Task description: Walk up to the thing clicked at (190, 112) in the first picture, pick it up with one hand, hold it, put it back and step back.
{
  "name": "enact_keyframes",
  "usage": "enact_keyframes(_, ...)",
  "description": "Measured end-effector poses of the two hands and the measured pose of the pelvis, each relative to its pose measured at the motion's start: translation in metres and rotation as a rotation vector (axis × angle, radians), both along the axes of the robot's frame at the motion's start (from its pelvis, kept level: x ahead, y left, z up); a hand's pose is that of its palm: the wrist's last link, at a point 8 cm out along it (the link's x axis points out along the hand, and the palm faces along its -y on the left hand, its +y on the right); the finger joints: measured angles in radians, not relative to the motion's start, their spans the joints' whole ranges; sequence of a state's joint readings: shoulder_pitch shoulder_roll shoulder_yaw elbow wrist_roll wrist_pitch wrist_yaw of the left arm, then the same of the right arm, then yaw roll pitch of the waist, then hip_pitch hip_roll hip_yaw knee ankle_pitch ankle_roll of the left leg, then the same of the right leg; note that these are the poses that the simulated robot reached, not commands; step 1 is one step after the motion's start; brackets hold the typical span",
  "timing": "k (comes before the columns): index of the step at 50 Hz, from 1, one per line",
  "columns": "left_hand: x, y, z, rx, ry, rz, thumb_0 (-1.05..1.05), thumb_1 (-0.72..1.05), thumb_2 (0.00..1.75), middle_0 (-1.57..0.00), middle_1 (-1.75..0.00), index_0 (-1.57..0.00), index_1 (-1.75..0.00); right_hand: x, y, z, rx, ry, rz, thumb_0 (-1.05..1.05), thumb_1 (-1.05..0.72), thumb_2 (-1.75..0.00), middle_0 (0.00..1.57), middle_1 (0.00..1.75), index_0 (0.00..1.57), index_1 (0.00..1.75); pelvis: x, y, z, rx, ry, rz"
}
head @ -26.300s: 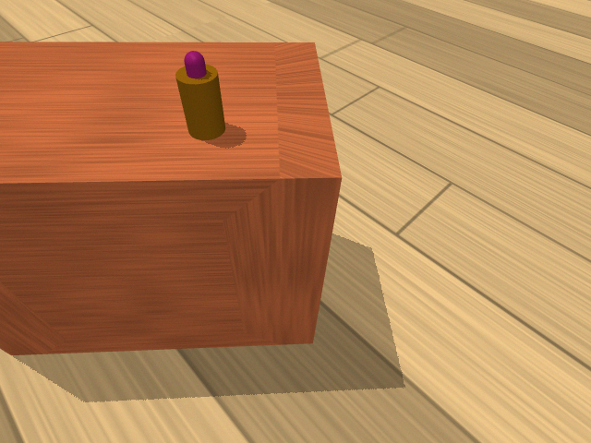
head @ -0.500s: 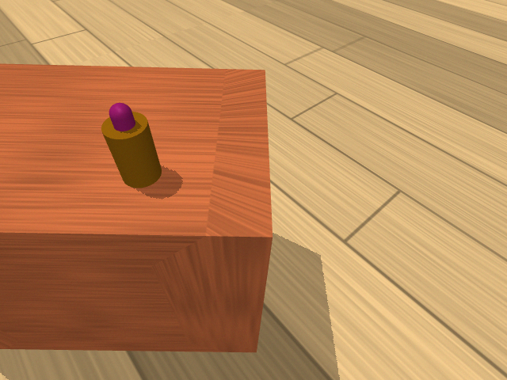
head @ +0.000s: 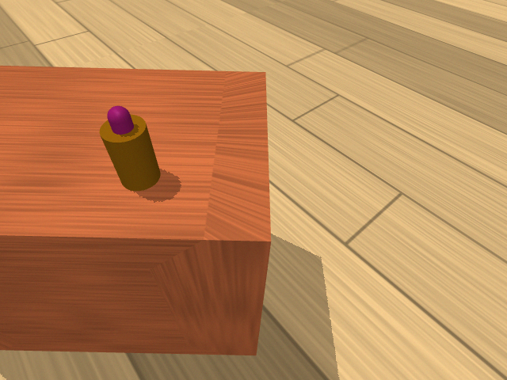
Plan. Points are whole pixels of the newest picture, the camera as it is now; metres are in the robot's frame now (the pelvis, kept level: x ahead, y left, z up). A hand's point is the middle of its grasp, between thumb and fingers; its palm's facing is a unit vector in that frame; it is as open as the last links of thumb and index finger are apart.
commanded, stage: stand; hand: left
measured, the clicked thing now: (129, 146) +0.47 +0.23 +0.10
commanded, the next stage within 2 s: none
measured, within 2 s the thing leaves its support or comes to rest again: neither
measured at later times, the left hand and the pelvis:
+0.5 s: hand out of the picture +0.06 +0.25 -0.16, palm faces -0.03 -0.94 -0.34, open 8.5 cm; pelvis +0.00 -0.01 +0.00, yaw +0 degrees
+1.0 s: hand out of the picture +0.07 +0.25 -0.16, palm faces -0.02 -0.94 -0.34, open 7.4 cm; pelvis +0.01 -0.01 +0.00, yaw +1 degrees
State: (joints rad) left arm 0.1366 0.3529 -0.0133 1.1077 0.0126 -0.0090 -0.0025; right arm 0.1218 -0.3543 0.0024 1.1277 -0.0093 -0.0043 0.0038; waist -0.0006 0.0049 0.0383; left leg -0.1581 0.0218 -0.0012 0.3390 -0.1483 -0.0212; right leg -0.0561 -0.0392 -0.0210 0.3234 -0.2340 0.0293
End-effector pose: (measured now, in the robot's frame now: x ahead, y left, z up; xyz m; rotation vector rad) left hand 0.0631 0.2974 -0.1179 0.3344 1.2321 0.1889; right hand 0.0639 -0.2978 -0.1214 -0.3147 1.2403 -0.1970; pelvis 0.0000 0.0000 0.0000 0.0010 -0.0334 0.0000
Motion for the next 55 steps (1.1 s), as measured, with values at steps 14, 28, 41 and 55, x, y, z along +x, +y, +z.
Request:
enact_keyframes(14,-0.009,-0.003,0.000,0.000,0.013,0.013,0.00,-0.04,0.54,-0.18,-0.25,-0.17,-0.25,-0.002,-0.003,-0.001,0.002,0.007,0.004,0.01,-0.91,-0.90,0.20,0.30,0.20,0.30,-0.001,-0.004,0.000,-0.001,-0.001,0.005)
enact_keyframes(28,-0.010,-0.006,-0.002,-0.007,0.019,0.016,0.01,0.78,0.88,-0.20,-0.30,-0.20,-0.29,-0.002,-0.005,0.000,0.000,0.015,0.005,0.01,-0.91,-0.90,0.20,0.30,0.20,0.30,0.000,-0.006,0.000,-0.002,0.003,0.008)
enact_keyframes(41,-0.003,-0.006,-0.002,-0.008,0.010,0.017,0.01,0.90,0.90,-0.20,-0.30,-0.20,-0.30,0.005,-0.004,0.000,-0.003,0.006,0.011,0.01,-0.91,-0.90,0.20,0.30,0.20,0.30,0.003,-0.005,0.000,0.000,0.001,0.006)
enact_keyframes(55,-0.002,-0.006,-0.002,-0.010,0.016,0.022,0.01,0.91,0.90,-0.20,-0.30,-0.20,-0.30,0.009,-0.004,0.000,-0.002,0.012,0.015,0.01,-0.91,-0.90,0.20,0.30,0.20,0.30,0.007,-0.005,0.000,0.000,0.007,0.008)
